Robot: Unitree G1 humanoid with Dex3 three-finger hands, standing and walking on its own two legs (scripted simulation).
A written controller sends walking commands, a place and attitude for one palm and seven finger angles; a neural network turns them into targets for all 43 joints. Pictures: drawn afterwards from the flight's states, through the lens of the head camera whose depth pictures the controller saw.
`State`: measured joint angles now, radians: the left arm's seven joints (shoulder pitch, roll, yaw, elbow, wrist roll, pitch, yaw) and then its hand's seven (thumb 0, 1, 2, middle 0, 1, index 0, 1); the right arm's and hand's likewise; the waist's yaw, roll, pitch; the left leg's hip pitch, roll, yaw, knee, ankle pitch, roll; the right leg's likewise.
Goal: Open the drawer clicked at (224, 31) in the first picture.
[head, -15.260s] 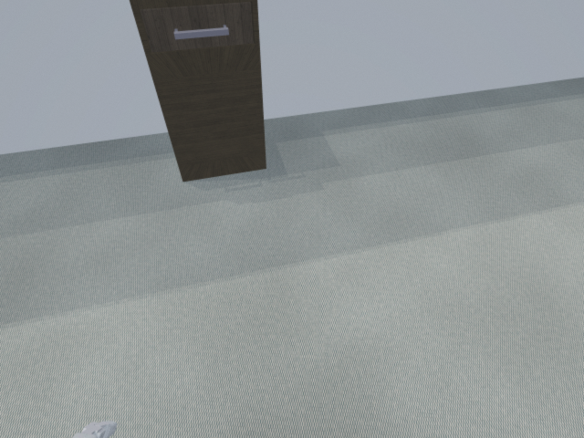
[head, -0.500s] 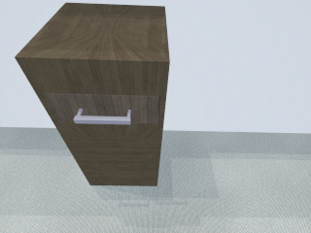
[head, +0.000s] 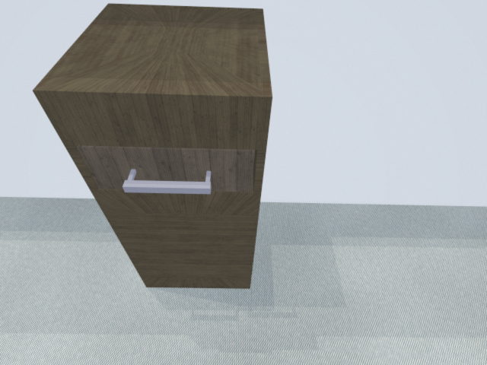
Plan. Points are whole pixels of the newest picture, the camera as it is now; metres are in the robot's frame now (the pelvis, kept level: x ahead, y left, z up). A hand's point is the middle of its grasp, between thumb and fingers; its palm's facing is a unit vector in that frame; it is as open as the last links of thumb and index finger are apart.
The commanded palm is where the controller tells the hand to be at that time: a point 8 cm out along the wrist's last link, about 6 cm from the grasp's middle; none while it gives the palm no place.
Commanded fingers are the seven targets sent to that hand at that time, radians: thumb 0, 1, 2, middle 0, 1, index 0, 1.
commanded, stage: look again from close up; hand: left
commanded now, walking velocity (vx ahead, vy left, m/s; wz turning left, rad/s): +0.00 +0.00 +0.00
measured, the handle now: (169, 180) +0.50 +0.21 -0.04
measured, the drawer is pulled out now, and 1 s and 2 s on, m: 0.00 0.00 0.00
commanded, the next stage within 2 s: raise the hand with hooked fingers in 0.38 s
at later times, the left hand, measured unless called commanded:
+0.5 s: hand out of the picture -0.03 +0.14 -0.17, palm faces +0.03 -0.98 -0.18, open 7.4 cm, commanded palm +0.09 +0.19 -0.06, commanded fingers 0.00 0.85 0.88 -0.20 -0.33 -0.20 -0.33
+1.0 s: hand out of the picture +0.12 +0.19 -0.07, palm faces +0.01 -0.08 -1.00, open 9.2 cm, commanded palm +0.13 +0.19 +0.00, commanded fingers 0.00 0.27 0.63 -0.25 -0.70 -0.25 -0.70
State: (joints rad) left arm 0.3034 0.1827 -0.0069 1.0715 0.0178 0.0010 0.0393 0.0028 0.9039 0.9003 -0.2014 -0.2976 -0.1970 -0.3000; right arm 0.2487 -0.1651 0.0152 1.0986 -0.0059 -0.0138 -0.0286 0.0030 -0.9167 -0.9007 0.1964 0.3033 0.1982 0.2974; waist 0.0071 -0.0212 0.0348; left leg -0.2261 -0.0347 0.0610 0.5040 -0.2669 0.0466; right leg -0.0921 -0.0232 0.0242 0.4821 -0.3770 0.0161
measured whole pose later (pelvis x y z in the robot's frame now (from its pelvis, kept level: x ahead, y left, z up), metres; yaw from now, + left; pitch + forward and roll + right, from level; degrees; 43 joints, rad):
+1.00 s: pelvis -0.06 -0.06 -0.05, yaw +1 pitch +9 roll +2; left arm 0.38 0.33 -0.09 0.09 1.09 -0.02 0.50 0.00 0.48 0.72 -0.25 -0.56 -0.25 -0.57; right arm 0.04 -0.26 -0.05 0.54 -0.06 0.08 -0.02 0.01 -0.91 -0.90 0.19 0.30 0.20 0.30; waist 0.12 0.01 -0.12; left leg -0.73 0.03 0.01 0.91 -0.34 -0.01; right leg -0.62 0.03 -0.05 0.98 -0.52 -0.08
